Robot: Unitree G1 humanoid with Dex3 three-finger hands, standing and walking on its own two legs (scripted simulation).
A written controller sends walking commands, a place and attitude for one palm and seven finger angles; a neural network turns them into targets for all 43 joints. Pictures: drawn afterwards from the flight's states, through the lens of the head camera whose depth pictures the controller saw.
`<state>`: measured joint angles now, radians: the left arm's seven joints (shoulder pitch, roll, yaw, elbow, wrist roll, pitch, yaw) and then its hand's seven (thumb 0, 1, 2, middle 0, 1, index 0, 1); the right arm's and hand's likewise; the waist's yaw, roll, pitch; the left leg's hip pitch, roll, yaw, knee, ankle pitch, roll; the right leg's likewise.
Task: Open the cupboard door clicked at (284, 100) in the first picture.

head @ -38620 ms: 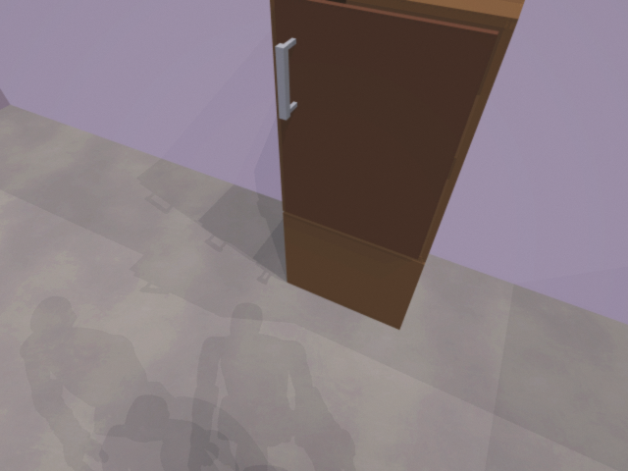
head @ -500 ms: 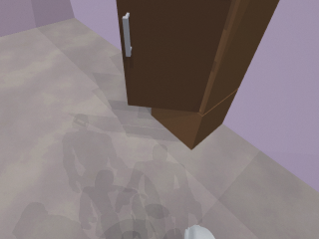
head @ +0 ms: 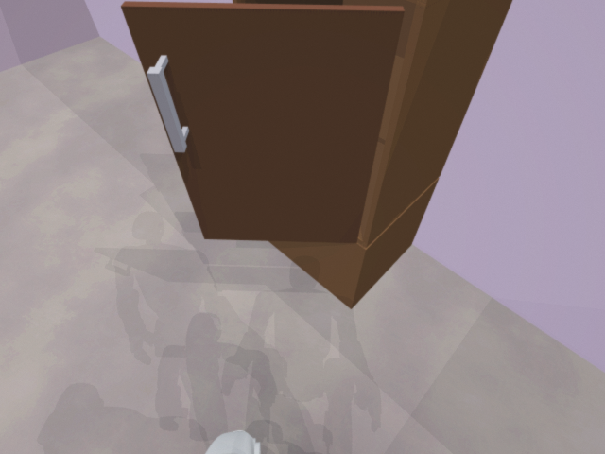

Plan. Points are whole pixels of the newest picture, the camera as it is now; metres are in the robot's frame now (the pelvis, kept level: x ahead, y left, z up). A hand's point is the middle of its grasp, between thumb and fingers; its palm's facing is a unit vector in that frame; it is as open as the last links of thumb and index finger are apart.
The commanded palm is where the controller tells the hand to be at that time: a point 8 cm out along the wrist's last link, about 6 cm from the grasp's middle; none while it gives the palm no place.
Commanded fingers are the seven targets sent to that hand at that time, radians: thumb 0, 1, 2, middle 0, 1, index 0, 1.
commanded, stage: come to a stop and stand still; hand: left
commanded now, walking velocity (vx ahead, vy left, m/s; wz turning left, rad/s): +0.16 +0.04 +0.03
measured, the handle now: (171, 106) +0.64 +0.25 +0.09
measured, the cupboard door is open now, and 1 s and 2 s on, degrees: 42 42 42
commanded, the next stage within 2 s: look again from close up in 1.26 s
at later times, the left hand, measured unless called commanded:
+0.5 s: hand out of the picture +0.12 +0.21 -0.18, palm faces +0.00 -0.97 -0.24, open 7.4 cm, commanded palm none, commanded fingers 0.00 0.90 0.90 -0.20 -0.30 -0.20 -0.30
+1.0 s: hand out of the picture +0.07 +0.13 -0.18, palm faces +0.02 -0.98 -0.18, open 7.2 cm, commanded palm none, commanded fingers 0.00 0.90 0.90 -0.20 -0.30 -0.20 -0.30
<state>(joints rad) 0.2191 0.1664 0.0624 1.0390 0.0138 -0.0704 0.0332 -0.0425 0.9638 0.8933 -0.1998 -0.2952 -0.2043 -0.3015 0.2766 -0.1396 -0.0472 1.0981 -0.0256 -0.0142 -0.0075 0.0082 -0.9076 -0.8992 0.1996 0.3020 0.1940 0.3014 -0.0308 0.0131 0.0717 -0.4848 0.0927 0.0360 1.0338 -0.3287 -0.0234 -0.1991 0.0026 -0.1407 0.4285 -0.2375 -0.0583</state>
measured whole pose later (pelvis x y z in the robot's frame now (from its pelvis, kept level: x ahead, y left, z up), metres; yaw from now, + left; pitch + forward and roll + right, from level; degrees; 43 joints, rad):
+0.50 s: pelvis +0.06 +0.02 -0.01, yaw -3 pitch +0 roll -1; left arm 0.19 0.19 0.07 1.00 0.02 0.06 0.03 0.00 0.90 0.89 -0.20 -0.29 -0.20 -0.30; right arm 0.10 -0.17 -0.05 1.02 -0.03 0.01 -0.05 -0.02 -0.93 -0.90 0.21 0.30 0.20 0.30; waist 0.01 0.01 0.11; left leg -0.33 0.09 0.12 0.51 -0.18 0.01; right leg -0.42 -0.03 -0.01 0.97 -0.51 0.03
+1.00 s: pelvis +0.03 -0.05 +0.00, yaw -2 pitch -1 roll -1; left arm 0.22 0.17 0.03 1.08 0.00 0.00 0.04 0.00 0.94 0.89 -0.20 -0.30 -0.20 -0.30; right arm 0.27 -0.13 -0.02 1.15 -0.02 0.01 -0.03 0.01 -0.91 -0.90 0.20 0.30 0.19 0.30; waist 0.00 -0.02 0.04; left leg -0.15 0.02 0.02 0.47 -0.30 0.00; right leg -0.22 0.01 -0.09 0.45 -0.21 -0.03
